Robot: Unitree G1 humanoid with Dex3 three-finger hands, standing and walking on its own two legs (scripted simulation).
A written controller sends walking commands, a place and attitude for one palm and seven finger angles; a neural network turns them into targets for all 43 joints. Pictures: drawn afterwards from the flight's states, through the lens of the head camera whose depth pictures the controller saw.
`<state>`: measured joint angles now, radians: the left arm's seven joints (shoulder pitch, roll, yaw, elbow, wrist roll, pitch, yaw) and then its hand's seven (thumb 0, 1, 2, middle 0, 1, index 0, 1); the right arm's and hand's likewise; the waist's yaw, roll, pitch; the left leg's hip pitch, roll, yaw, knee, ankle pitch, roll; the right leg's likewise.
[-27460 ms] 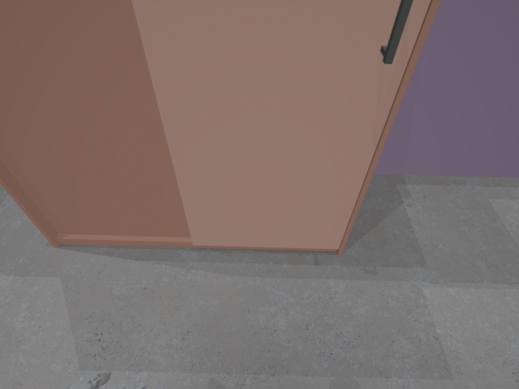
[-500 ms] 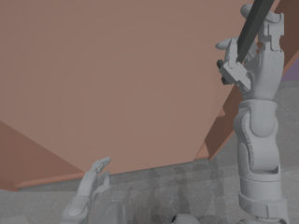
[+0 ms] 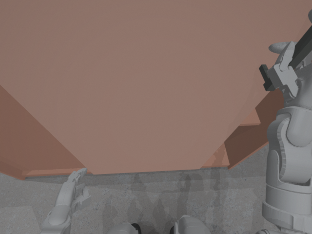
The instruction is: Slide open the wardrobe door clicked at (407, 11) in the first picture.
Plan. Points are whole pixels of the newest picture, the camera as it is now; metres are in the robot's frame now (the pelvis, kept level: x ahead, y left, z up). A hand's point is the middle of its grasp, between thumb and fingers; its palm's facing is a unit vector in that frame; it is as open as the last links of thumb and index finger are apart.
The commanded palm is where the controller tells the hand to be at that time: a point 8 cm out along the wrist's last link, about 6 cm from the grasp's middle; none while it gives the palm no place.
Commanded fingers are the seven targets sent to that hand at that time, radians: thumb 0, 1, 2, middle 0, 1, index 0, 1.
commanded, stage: step sideways, sliding the door along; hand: right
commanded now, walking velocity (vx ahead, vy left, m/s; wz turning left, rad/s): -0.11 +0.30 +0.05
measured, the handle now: (303, 33) +0.41 -0.23 +0.27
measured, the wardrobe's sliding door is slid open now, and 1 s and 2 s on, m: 0.20 0.39 0.56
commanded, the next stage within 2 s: none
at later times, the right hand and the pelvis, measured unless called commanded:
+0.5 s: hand (219, 68) +0.37 -0.09 +0.23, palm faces +0.40 +0.92 -0.01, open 7.3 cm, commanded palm +0.33 -0.07 +0.21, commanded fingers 0.00 -0.90 -0.90 0.45 1.40 0.45 1.40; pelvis -0.01 +0.13 -0.02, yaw +1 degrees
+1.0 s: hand (163, 69) +0.36 +0.00 +0.23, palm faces +0.33 +0.94 +0.03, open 7.2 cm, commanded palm +0.33 +0.03 +0.20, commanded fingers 0.00 -0.90 -0.90 0.45 1.40 0.45 1.40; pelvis -0.01 +0.22 +0.00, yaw +1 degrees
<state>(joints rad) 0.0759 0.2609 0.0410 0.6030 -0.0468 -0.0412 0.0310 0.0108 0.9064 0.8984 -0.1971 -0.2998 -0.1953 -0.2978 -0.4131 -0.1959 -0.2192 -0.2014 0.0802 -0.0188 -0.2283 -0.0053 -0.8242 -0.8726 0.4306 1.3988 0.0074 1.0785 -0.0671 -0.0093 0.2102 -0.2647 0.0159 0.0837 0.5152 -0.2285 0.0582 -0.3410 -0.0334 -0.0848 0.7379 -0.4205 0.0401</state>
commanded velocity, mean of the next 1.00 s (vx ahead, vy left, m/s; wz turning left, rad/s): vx -0.10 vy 0.30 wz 0.06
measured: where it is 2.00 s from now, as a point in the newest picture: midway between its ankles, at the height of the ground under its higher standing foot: outside the picture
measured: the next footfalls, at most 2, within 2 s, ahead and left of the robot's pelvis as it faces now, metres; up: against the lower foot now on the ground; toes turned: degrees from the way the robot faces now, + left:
right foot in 0.04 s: +0.04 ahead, -0.12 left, +0.00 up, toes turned -8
left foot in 0.46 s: +0.03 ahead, +0.26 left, +0.00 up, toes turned +6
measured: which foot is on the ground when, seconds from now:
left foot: down 0.00-0.04, up 0.06-0.44, down 0.46-0.66, up 0.68-1.00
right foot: up 0.00-0.02, down 0.04-0.48, up 0.50-0.64, down 0.66-1.00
